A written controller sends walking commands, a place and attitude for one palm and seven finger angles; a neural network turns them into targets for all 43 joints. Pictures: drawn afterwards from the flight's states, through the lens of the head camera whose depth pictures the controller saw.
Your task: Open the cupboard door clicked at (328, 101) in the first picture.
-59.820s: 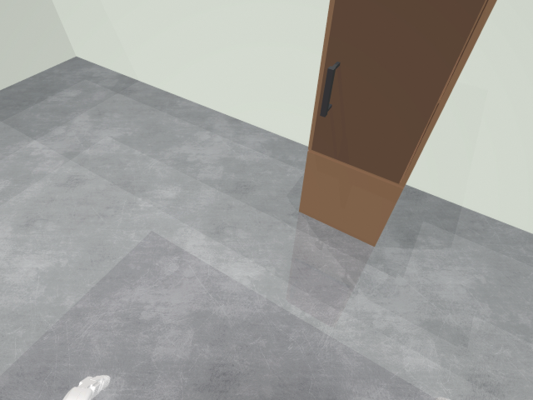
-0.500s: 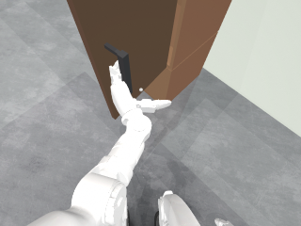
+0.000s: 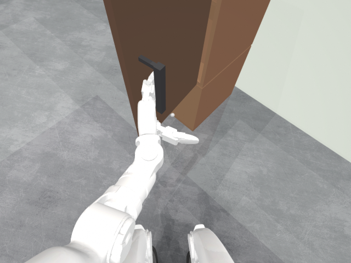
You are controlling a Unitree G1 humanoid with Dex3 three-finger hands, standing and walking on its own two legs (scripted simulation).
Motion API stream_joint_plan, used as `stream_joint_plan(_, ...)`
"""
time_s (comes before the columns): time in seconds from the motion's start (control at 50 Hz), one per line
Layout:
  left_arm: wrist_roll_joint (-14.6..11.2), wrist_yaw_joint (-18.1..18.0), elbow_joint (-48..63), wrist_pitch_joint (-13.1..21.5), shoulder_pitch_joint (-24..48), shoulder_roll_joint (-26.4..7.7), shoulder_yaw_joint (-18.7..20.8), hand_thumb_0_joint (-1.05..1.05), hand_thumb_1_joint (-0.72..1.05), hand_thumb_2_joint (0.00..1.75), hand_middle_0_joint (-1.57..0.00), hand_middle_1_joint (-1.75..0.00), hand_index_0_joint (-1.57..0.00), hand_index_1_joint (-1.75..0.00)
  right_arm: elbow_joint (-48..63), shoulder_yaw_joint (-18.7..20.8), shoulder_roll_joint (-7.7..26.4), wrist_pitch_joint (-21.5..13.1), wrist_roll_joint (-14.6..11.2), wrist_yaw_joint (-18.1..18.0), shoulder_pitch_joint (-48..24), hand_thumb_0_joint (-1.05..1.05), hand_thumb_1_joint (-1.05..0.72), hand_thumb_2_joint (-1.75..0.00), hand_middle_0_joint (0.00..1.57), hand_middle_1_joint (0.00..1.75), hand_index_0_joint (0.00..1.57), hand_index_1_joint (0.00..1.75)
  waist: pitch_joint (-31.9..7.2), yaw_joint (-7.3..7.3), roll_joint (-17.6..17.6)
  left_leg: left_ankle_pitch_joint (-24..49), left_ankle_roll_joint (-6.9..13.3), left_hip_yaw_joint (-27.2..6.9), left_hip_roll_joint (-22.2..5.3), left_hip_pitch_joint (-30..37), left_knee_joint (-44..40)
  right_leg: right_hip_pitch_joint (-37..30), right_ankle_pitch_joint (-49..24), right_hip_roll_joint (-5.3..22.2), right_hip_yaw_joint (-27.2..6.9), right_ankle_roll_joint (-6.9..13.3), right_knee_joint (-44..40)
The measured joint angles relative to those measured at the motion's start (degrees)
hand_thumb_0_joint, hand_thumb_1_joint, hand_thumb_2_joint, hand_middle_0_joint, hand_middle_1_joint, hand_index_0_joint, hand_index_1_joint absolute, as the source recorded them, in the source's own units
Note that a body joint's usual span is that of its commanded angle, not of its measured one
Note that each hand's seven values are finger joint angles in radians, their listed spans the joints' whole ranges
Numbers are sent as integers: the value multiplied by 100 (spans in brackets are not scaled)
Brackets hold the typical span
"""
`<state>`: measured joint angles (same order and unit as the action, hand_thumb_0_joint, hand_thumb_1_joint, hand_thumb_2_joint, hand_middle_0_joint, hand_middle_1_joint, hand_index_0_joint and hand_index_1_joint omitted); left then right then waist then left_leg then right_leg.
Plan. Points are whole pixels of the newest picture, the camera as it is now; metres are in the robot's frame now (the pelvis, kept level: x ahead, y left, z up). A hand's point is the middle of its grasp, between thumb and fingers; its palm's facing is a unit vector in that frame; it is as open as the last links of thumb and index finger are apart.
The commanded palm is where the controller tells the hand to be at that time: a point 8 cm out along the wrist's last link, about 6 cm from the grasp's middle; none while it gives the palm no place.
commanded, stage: slide the hand sideways off the handle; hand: left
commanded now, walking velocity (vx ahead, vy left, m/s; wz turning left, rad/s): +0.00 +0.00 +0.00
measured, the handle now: (153, 87) +0.51 +0.02 +0.05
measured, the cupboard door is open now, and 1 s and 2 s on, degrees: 97 97 97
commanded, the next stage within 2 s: draw the hand back to the body in 0.78 s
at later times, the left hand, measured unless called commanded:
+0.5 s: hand (157, 129) +0.41 +0.01 +0.03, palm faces +0.01 -1.00 -0.04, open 16.3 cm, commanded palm +0.37 +0.08 +0.03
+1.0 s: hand (145, 146) +0.36 +0.04 +0.04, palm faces -0.03 -1.00 -0.01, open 16.3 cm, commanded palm +0.32 +0.12 +0.06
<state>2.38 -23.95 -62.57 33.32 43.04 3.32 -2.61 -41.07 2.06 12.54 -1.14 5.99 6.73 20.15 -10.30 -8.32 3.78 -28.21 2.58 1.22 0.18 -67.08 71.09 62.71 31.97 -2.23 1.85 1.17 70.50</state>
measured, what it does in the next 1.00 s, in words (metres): stands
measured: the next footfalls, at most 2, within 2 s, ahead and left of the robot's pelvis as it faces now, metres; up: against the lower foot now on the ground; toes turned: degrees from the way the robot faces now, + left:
none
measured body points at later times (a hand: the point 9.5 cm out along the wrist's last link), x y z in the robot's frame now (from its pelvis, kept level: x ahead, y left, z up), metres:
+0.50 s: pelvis +0.00 -0.03 +0.01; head +0.11 -0.03 +0.44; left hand +0.40 +0.07 +0.03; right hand +0.09 -0.27 -0.12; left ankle +0.04 +0.09 -0.63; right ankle +0.01 -0.11 -0.63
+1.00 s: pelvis +0.01 -0.03 +0.01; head +0.11 -0.05 +0.45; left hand +0.36 +0.10 +0.04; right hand +0.16 -0.26 -0.12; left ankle +0.04 +0.09 -0.63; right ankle +0.01 -0.11 -0.63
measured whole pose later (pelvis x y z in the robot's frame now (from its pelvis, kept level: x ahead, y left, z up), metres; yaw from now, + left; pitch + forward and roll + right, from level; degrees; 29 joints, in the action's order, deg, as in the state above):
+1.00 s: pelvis +0.01 -0.03 +0.01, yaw +1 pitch +20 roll +1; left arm -3.7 -4.8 -29.0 30.4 11.9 -2.4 -3.6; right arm -34.2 1.2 11.8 0.8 1.1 1.3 11.4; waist -8.9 -2.0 2.2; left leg -28.8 -0.1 0.4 0.0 -59.5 68.2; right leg 56.2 33.6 -2.7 2.4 3.8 69.7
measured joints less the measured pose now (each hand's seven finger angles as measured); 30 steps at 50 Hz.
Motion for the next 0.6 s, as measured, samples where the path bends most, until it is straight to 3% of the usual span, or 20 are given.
stream_joint_plan(0.08,375,-137,176,263,-128,-49,52,-1,-50,30,-12,-31,-12,-31,86,44,-36,134,48,99,-66,0,-91,-90,20,29,20,30,27,2,-26,-71,-2,44,-27,-183,217,212,75,-18,-35,7,251)
stream_joint_plan(0.16,446,-109,561,216,-433,-87,-5,-1,-50,30,-13,-31,-13,-30,166,59,-69,280,9,95,-168,0,-91,-90,20,29,20,30,100,78,-7,-85,-15,77,-52,-220,278,279,88,-39,-66,24,343)
stream_joint_plan(0.36,54,280,1121,1,-998,-212,4,-1,-50,30,-15,-30,-15,-30,270,-82,-119,258,-171,-216,-400,0,-91,-90,20,29,20,30,129,239,-81,51,-126,49,-54,259,-148,-145,-6,-52,-55,121,13)
stream_joint_plan(0.6,-304,1266,1817,96,-2089,-517,55,-1,-50,30,-16,-31,-15,-30,512,-27,68,227,-315,-361,-580,0,-91,-90,20,29,20,30,77,420,-240,11,-274,-98,-45,537,-297,-441,89,-62,79,268,-104)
